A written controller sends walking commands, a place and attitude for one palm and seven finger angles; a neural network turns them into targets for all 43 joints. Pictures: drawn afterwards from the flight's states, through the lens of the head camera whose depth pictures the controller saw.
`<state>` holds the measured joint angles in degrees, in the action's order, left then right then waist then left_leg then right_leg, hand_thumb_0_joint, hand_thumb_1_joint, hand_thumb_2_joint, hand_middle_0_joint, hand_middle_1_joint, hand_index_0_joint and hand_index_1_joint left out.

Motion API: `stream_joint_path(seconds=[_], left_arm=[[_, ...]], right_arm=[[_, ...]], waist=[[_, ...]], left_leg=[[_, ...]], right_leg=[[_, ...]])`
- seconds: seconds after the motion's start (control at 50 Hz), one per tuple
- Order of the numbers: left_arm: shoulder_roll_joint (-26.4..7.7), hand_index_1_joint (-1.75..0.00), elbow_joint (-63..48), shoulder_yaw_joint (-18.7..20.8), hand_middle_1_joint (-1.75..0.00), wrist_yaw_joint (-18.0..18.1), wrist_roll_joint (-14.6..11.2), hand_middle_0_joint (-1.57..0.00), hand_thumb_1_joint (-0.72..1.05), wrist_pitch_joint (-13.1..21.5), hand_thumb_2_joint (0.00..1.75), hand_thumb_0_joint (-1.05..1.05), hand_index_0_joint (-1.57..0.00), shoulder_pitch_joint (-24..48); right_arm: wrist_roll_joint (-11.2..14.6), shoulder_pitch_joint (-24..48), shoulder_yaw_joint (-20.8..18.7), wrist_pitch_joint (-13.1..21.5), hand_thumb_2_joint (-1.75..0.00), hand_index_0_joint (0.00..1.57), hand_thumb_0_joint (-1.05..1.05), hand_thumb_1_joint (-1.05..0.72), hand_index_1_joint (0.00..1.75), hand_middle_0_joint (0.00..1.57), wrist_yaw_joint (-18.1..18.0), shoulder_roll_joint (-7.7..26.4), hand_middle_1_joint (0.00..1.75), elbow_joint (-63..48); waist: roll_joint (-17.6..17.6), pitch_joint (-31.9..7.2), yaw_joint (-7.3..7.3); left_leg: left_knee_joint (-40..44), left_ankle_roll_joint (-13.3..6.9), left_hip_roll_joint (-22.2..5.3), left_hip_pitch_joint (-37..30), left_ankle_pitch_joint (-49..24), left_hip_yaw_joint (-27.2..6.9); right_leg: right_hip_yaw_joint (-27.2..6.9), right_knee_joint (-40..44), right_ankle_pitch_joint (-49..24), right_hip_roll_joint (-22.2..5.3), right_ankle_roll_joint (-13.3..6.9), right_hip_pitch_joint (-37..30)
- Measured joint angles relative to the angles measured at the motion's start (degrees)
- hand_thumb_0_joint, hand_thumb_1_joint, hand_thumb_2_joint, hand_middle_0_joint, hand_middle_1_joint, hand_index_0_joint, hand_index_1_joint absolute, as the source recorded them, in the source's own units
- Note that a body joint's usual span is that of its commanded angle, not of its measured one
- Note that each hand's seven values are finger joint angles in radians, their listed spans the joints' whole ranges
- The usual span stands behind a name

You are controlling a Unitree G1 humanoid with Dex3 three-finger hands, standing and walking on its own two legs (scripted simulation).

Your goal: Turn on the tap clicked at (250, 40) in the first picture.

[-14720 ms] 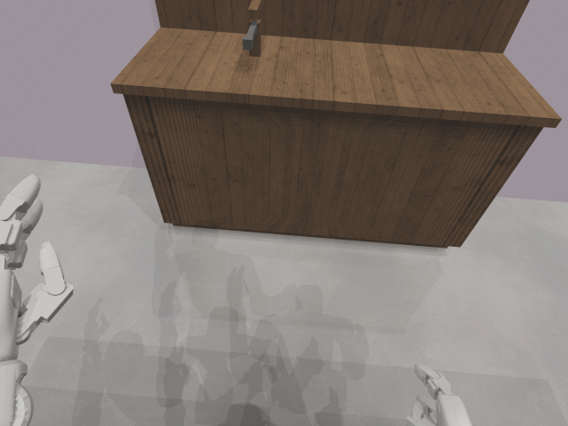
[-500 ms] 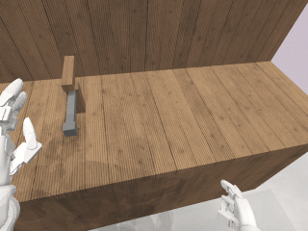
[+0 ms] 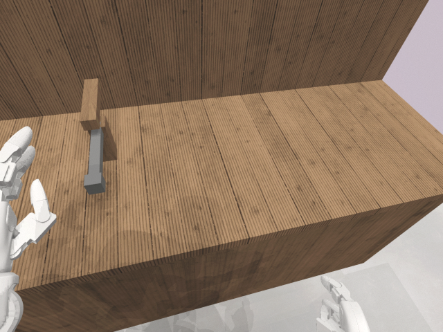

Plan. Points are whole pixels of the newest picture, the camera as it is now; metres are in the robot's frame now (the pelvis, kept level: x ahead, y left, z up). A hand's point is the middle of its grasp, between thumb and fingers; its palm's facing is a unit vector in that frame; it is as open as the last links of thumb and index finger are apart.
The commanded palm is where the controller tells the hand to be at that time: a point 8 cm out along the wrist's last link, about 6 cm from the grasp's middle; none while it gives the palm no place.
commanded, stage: look again from close up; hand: left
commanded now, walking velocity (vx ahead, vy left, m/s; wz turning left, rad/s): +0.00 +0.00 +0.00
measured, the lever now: (95, 183) +0.33 +0.26 +0.07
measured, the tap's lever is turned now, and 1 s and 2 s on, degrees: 0 0 0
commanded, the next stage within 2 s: shuffle to correct the standing spot in 0.28 s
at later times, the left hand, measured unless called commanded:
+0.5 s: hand (47, 214) +0.22 +0.26 +0.16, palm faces +0.39 -0.86 -0.34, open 7.4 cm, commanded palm +0.17 +0.28 +0.17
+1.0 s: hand (75, 219) +0.22 +0.22 +0.15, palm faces +0.37 -0.84 -0.38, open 7.4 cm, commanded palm +0.17 +0.26 +0.17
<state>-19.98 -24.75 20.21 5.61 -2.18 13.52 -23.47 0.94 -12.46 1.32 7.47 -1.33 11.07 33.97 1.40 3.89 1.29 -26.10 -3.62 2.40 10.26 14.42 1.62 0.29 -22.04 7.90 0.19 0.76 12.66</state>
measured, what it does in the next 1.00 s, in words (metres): stands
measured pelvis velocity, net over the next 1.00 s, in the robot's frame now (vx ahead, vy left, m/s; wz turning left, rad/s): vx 0.01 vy -0.03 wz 0.00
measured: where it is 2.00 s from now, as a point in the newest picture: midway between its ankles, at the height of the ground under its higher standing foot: outside the picture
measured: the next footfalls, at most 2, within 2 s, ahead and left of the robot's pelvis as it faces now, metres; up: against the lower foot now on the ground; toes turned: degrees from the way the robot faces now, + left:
none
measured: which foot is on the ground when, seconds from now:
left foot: down 0.00-1.00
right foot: down 0.00-1.00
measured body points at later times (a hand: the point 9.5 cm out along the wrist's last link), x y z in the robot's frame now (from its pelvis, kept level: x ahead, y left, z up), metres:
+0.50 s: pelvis +0.01 +0.00 +0.00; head +0.03 +0.03 +0.45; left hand +0.20 +0.30 +0.17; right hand +0.19 -0.21 -0.07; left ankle +0.00 +0.07 -0.74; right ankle +0.04 -0.13 -0.74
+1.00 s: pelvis +0.01 -0.03 +0.00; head +0.03 -0.02 +0.45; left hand +0.19 +0.26 +0.18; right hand +0.18 -0.26 -0.08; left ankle +0.00 +0.07 -0.74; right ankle +0.04 -0.13 -0.74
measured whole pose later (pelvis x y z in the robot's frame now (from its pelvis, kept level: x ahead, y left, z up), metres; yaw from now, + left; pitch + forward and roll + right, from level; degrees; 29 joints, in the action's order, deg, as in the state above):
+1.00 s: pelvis +0.01 -0.03 +0.00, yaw +0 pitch +0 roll -2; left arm -19.8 -27.2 19.7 6.4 -3.4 10.3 -27.3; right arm 1.3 -12.0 -0.1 5.8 -2.1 13.3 33.7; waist -1.0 2.5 0.8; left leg -27.5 -1.5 -0.2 12.0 15.5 0.3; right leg 1.6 -21.0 8.0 2.7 -1.4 13.2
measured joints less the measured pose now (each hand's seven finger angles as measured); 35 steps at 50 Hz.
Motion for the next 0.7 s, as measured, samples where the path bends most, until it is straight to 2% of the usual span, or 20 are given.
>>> stream_joint_path(seconds=[0.24,0.56,0.7], left_arm=[[-0.7,-0.3,-3.0,0.3,-0.31,0.0,-0.2,-0.21,0.89,0.0,0.9,0.01,-0.21,-1.3],[-0.1,-0.3,-1.8,0.2,-0.31,-0.1,-0.8,-0.21,0.89,-1.8,0.9,0.01,-0.21,0.9],[-0.9,-0.3,-4.0,1.0,-0.31,-0.4,-1.3,-0.2,0.89,-2.1,0.9,0.01,-0.21,1.0]], right_arm=[[0.0,0.8,-0.6,0.4,-0.9,0.21,0.01,-0.91,0.3,0.2,-0.1,0.4,0.3,-0.4],[0.3,1.8,0.1,-0.8,-0.9,0.21,0.01,-0.91,0.3,0.2,0.0,-1.4,0.3,-1.3],[0.2,2.2,0.0,-1.2,-0.9,0.21,0.01,-0.9,0.3,0.2,1.0,-2.4,0.3,-2.3]], waist=[[0.6,0.2,-0.21],[1.3,0.7,0.98],[1.8,1.7,0.39]], left_leg=[[-0.3,0.0,-0.1,0.0,0.4,-0.1],[0.8,0.0,0.4,-0.7,0.0,0.2],[-0.6,1.0,-0.5,0.5,0.5,0.1]], right_leg=[[0.1,0.1,0.2,0.1,0.1,-0.2],[-0.3,-0.6,0.6,-0.4,0.2,0.0],[-0.1,-2.1,1.2,0.4,-0.6,1.3]])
